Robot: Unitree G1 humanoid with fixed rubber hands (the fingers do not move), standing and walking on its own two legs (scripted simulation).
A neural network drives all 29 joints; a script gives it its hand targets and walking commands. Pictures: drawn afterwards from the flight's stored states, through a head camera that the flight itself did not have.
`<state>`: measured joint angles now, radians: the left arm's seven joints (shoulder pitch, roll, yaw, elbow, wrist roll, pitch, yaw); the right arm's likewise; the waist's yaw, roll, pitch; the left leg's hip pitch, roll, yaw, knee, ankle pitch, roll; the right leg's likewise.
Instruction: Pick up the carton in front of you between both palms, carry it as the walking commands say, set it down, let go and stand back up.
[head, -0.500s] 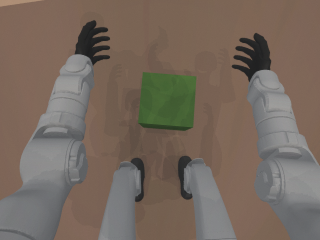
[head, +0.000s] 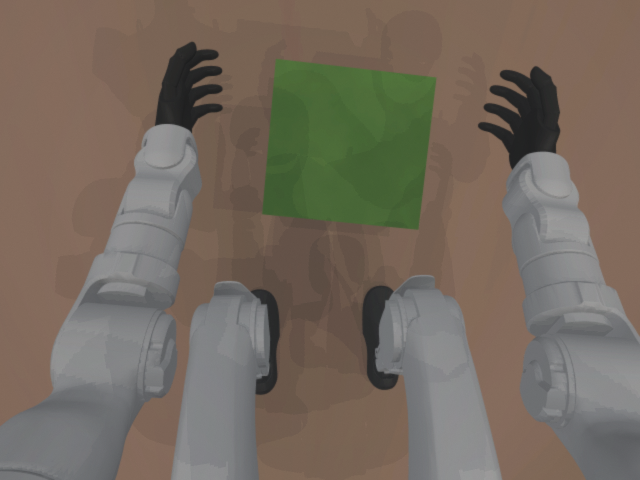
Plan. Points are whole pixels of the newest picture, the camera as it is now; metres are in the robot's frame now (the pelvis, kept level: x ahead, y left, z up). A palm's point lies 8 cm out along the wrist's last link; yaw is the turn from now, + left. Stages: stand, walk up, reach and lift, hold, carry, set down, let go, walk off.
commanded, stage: reach and lift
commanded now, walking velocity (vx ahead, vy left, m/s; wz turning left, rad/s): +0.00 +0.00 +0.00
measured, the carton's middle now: (340, 158) +0.47 -0.03 -0.36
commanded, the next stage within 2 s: none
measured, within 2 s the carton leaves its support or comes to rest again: leaves its support in 1.26 s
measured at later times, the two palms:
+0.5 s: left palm (215, 131) +0.50 +0.16 -0.30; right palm (475, 152) +0.47 -0.22 -0.29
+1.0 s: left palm (241, 126) +0.51 +0.12 -0.29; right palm (451, 146) +0.48 -0.18 -0.28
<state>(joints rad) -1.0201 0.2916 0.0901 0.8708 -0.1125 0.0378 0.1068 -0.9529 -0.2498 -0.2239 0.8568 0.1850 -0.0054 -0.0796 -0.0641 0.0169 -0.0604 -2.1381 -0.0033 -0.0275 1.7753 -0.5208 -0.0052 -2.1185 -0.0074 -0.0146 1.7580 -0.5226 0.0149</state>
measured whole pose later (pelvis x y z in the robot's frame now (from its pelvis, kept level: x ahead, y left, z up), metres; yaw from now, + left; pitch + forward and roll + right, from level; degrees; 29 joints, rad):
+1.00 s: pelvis -0.03 +0.00 -0.11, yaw +0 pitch +40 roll -1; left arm -1.43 0.31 -0.07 1.21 -0.26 -0.03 0.16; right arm -1.36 -0.25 -0.05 1.15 0.32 -0.05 -0.18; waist -0.08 -0.01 0.28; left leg -2.32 0.00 -0.02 2.15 -0.53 0.00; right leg -2.31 0.01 0.00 2.14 -0.52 0.02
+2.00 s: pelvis -0.01 +0.00 +0.04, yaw -1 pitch +41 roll +0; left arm -0.88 -0.03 0.37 0.67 0.17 0.33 0.09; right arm -0.81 0.04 -0.44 0.58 -0.14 0.35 -0.04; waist -0.03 0.02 -0.23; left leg -1.89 -0.07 -0.04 1.69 -0.52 -0.02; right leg -1.89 0.05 0.05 1.68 -0.50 0.04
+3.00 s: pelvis +0.07 +0.00 +0.28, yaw +0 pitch +1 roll +0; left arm -0.27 -0.15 0.27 0.41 0.23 0.52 0.04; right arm -0.26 0.15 -0.27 0.39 -0.22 0.53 -0.01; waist -0.01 0.00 -0.09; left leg -0.31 -0.03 -0.08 0.56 -0.27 0.00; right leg -0.31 0.02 0.06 0.55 -0.26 0.00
